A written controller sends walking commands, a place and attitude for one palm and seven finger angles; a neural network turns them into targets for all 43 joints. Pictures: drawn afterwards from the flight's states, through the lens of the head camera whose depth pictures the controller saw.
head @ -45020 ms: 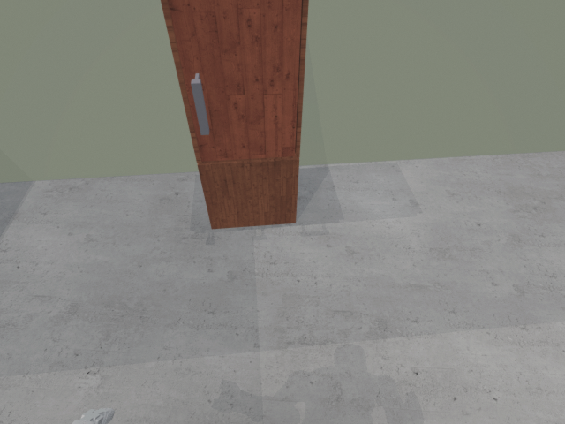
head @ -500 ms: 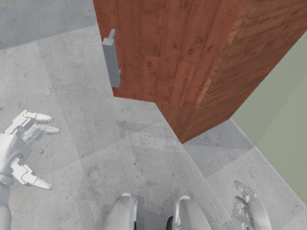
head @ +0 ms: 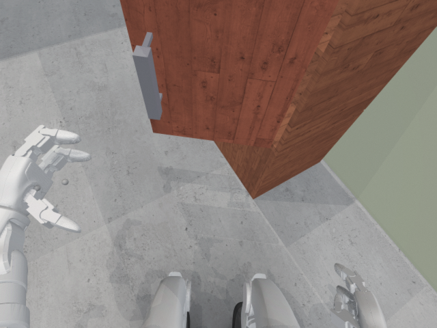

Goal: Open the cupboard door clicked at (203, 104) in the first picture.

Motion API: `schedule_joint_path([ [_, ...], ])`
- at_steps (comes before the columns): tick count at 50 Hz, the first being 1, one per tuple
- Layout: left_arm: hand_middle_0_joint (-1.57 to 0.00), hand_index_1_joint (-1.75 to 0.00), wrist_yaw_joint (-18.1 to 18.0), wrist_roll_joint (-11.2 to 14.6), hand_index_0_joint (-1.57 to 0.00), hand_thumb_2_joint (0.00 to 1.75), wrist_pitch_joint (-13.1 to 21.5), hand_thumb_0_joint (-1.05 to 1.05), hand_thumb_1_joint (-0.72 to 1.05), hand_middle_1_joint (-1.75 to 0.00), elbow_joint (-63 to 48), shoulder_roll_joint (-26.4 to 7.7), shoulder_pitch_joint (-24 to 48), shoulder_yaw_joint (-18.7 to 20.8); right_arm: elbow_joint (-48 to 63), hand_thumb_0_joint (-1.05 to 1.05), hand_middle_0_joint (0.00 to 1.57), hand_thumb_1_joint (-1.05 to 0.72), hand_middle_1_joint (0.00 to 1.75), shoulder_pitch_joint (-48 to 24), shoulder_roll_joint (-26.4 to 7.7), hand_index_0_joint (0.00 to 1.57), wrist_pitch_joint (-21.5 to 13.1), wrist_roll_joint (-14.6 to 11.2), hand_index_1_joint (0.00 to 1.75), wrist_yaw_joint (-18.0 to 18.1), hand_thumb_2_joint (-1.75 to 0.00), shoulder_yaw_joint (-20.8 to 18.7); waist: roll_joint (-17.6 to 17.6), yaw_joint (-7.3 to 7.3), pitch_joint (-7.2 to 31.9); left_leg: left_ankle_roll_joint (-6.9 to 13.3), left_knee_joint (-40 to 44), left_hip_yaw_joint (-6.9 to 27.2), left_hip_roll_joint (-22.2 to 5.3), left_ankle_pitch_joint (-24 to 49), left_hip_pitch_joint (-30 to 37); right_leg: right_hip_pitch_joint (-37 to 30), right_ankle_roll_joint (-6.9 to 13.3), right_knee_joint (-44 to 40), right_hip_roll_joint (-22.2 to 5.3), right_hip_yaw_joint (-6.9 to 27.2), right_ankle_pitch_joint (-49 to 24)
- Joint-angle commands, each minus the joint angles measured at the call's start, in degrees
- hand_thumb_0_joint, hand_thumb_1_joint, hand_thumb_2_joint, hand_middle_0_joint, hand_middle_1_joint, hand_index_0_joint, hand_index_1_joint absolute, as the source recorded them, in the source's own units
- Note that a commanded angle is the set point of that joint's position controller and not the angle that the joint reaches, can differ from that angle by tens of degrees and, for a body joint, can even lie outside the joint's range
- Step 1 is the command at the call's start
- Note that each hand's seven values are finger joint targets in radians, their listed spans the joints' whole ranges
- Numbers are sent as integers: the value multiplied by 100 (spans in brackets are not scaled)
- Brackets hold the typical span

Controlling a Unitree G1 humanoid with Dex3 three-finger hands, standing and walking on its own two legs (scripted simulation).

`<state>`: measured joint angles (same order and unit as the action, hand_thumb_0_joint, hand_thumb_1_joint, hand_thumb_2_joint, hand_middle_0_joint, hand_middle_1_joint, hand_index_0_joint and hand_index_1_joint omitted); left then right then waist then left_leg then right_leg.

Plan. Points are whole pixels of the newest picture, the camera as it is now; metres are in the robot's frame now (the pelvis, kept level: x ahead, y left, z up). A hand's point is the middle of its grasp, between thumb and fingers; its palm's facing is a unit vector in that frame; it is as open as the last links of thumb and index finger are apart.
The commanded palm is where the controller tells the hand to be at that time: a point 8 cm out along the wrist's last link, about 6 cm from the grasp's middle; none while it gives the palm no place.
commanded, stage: move the hooked fingers beside the handle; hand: left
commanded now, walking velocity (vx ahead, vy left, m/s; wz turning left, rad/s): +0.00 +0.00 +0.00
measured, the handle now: (152, 79) +0.59 +0.17 +0.03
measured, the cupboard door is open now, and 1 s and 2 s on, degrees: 53 53 53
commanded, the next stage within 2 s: none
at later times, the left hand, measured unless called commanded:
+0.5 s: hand (93, 141) +0.42 +0.25 +0.04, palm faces -0.09 -0.99 -0.04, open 14.0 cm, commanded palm +0.41 +0.29 +0.04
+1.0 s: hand (112, 107) +0.51 +0.24 +0.03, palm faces -0.08 -1.00 -0.03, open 14.0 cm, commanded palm +0.51 +0.28 +0.03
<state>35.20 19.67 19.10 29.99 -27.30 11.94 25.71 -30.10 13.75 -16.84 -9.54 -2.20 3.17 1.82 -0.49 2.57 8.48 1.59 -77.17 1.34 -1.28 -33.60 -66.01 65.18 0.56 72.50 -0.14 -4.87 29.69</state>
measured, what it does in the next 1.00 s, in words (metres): stands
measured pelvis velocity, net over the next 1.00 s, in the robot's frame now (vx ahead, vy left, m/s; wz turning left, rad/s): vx -0.01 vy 0.00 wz -0.03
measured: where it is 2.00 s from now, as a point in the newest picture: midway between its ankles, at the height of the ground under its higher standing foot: outside the picture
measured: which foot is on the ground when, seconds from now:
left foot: down 0.00-1.00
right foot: down 0.00-1.00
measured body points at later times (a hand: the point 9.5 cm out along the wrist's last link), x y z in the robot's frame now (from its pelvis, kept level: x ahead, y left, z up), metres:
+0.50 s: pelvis +0.00 +0.00 +0.00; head +0.14 +0.03 +0.43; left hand +0.42 +0.30 +0.04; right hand +0.10 -0.27 -0.10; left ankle +0.02 +0.10 -0.61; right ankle +0.04 -0.12 -0.61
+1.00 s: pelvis -0.01 +0.00 -0.03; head +0.17 +0.03 +0.39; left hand +0.50 +0.29 +0.03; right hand +0.03 -0.28 -0.13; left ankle +0.02 +0.10 -0.61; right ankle +0.04 -0.12 -0.61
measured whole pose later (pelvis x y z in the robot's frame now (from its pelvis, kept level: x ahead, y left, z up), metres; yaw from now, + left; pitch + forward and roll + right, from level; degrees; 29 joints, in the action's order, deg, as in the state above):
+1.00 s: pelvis -0.01 +0.00 -0.03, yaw -2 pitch +29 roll -5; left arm 28.7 6.7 22.8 65.3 -39.0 51.5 28.7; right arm -33.9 17.5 -17.4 1.0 0.0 1.6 3.8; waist -1.2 10.4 7.3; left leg 1.4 -82.5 1.8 -2.5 -34.1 -77.6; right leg 76.8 0.9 77.0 1.0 -5.2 29.4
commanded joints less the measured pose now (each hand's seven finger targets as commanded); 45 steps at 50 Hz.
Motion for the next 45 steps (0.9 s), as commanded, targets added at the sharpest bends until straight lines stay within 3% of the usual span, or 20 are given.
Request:
schedule_joint_path([
  [1,-30,-120,-110,106,-30,30,350,0,-50,-120,-736,-1499,1300,462,618,0,20,-90,30,337,-989,20,-139,-45,30,38,-90,-429,-580,-42,2230,-45,1214,161,65,1895,1530,-1219,114,-886,135,246,-1028],
  [4,-30,-120,-153,38,-30,30,432,0,-50,-120,-560,-1564,1729,426,578,0,20,-90,30,395,-1017,20,-100,-33,30,42,-90,-423,-537,38,2209,-23,1197,175,62,1758,1470,-1151,134,-890,154,249,-910],
  [5,-30,-120,-163,-30,-30,30,472,0,-50,-120,-532,-1652,1832,478,514,0,20,-90,30,457,-1038,20,-64,-26,30,38,-90,-438,-509,35,2368,-33,1214,202,35,1896,1619,-1144,128,-876,157,238,-1013],
  [7,-30,-120,-178,-71,-30,30,533,0,-50,-120,-603,-1503,1914,322,507,0,20,-90,30,476,-1018,20,-35,-19,30,14,-90,-458,-831,14,2488,-88,1273,251,26,2144,1906,-1047,142,-846,125,197,-1114],
  [9,-30,-120,-225,-75,-30,30,582,0,-50,-120,-606,-1441,2089,236,478,0,20,-90,30,525,-1024,20,-9,-12,30,3,-90,-468,-887,51,2500,-124,1288,314,13,2351,2112,-893,167,-829,151,150,-1125],
  [12,-30,-120,-343,-195,-30,30,570,0,-50,-120,-169,-1422,2328,238,341,0,20,-90,30,614,-1039,20,103,7,30,-7,-90,-481,-623,121,2397,-100,1273,311,3,2140,1959,-836,121,-863,129,162,-1069],
  [15,-30,-120,-446,-332,-30,30,649,0,-50,-120,128,-1764,2834,433,273,0,20,-90,30,671,-1066,20,196,35,30,4,-90,-449,-585,118,2427,-83,1230,276,17,1971,1756,-907,137,-821,143,194,-1015],
  [17,-30,-120,-484,-405,-30,30,698,0,-50,-120,334,-1656,2920,333,287,0,20,-90,30,674,-1044,20,253,42,30,-17,-90,-438,-702,114,2357,-94,1261,299,24,1942,1817,-803,151,-820,139,184,-965],
  [19,-30,-120,-501,-404,-30,30,810,0,-50,-120,196,-1551,3309,179,278,0,20,-90,30,718,-1028,20,278,45,30,-21,-90,-440,-858,180,2592,-109,1192,327,13,2259,2075,-736,172,-754,163,173,-1117],
  [20,-30,-120,-490,-454,-30,30,803,0,-50,-120,363,-1564,3250,186,231,0,20,-90,30,762,-1038,20,325,55,30,-37,-90,-449,-868,153,2690,-130,1204,337,-4,2350,2162,-738,159,-773,157,172,-1155],
  [23,-30,-120,-538,-557,-30,30,773,0,-50,-120,821,-1524,3600,96,163,0,20,-90,30,813,-1052,20,426,57,30,-52,-90,-444,-686,267,2466,-88,1150,332,-2,2117,1919,-614,133,-768,149,172,-1074],
  [26,-30,-120,-575,-622,-30,30,809,0,-50,-120,1057,-1893,3837,361,127,0,20,-90,30,907,-1088,20,523,75,30,-47,-90,-435,-609,235,2694,-60,1046,303,6,2242,1811,-786,137,-705,159,213,-1250],
  [29,-30,-120,-609,-691,-30,30,864,0,-50,-120,1288,-1882,4276,267,103,0,20,-90,30,953,-1056,20,597,88,30,-53,-90,-401,-680,333,2648,-31,937,278,17,2281,1689,-723,144,-652,182,230,-1324],
  [35,-30,-120,-595,-822,-30,30,942,0,-50,-120,1685,-2240,4912,399,-2,0,20,-90,30,1068,-1088,20,757,132,30,-63,-90,-374,-725,451,2985,21,722,236,6,2360,1539,-827,106,-578,193,310,-1552],
  [37,-30,-120,-587,-909,-30,30,861,0,-50,-120,2018,-2398,4992,447,-11,0,20,-90,30,1102,-1108,20,814,127,30,-60,-90,-342,-620,505,2802,53,679,219,14,2146,1212,-828,90,-583,192,330,-1464],
  [39,-30,-120,-587,-924,-30,30,851,0,-50,-120,2019,-2283,5451,251,-7,0,20,-90,30,1125,-1087,20,835,139,30,-64,-90,-306,-839,612,2762,67,628,245,19,2083,1227,-632,108,-542,214,314,-1363],
  [40,-30,-120,-607,-982,-30,30,832,0,-50,-120,2139,-2512,5477,413,-47,0,20,-90,30,1165,-1140,20,863,150,30,-57,-90,-318,-773,601,2841,56,619,269,-6,2077,1242,-612,98,-539,210,307,-1340],
  [42,-30,-120,-625,-1045,-30,30,799,0,-50,-120,2242,-2600,5646,384,-49,0,20,-90,30,1191,-1148,20,897,159,30,-63,-90,-286,-907,643,2865,66,577,276,1,1990,1159,-537,100,-529,212,311,-1240],
  [45,-30,-120,-650,-1073,-30,30,799,0,-50,-120,2206,-2737,5951,434,-72,0,20,-90,30,1277,-1173,20,933,193,30,-67,-90,-279,-1000,702,3247,76,469,315,-12,2218,1281,-513,95,-454,223,309,-1396],
])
